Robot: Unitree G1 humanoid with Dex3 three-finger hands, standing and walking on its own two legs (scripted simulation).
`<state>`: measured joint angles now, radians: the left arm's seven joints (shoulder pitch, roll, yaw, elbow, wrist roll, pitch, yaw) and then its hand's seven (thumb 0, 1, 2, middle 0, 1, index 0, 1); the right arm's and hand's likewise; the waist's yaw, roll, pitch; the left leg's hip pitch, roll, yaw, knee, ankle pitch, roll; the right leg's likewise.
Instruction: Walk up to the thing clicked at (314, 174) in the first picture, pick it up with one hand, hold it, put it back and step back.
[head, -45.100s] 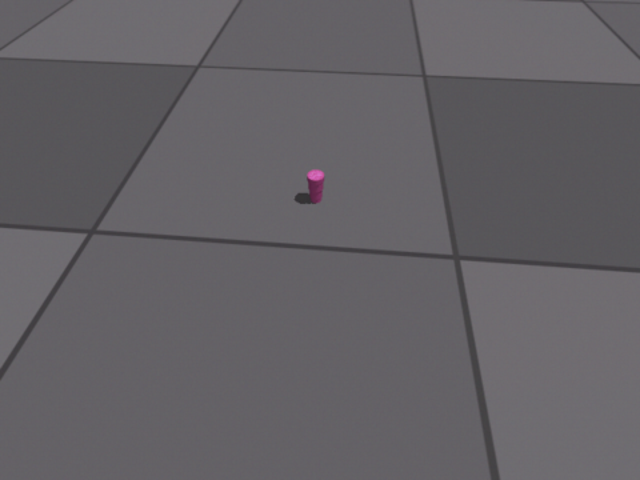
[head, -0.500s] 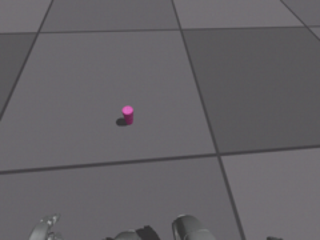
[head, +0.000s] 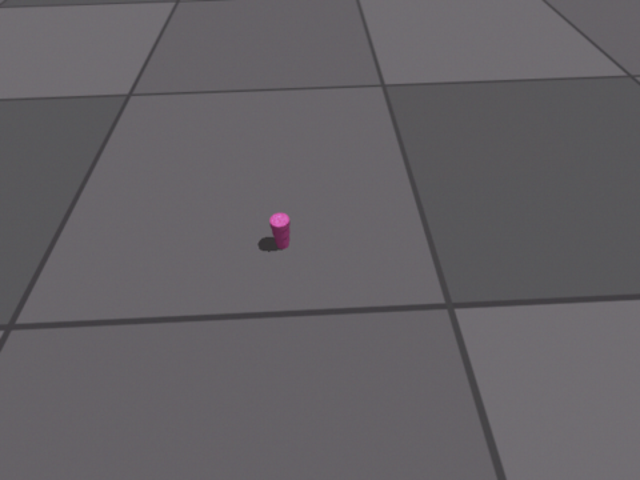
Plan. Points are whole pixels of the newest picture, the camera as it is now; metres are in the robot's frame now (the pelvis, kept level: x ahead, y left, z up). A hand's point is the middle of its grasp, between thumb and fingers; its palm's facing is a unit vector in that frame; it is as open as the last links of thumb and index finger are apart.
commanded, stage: step back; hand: left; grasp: from the side
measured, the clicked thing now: (281, 232) +1.07 +0.21 -0.68
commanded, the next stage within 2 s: stand in 0.82 s
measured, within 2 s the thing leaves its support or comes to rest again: neither
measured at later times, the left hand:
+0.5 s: hand out of the picture +0.09 +0.26 -0.13, palm faces +0.03 -0.92 -0.39, open 7.4 cm
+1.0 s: hand out of the picture +0.14 +0.26 -0.13, palm faces -0.03 -0.94 -0.34, open 7.4 cm
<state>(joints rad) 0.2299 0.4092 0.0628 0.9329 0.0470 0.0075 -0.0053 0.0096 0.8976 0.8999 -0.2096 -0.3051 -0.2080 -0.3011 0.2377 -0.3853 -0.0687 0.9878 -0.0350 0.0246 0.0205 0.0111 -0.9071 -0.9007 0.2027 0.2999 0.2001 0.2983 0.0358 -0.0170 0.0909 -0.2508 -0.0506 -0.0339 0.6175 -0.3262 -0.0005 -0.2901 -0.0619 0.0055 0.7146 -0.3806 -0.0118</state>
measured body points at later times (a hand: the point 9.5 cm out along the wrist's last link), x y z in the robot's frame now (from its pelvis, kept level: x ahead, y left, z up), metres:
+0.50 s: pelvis +0.04 -0.01 +0.01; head +0.05 -0.02 +0.46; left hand +0.09 +0.31 -0.11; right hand +0.11 -0.33 -0.12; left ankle +0.10 +0.13 -0.71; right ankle +0.03 -0.12 -0.72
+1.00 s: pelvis +0.06 +0.01 +0.02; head +0.07 +0.01 +0.47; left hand +0.14 +0.31 -0.11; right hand +0.18 -0.28 -0.10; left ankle +0.11 +0.13 -0.72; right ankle +0.03 -0.12 -0.72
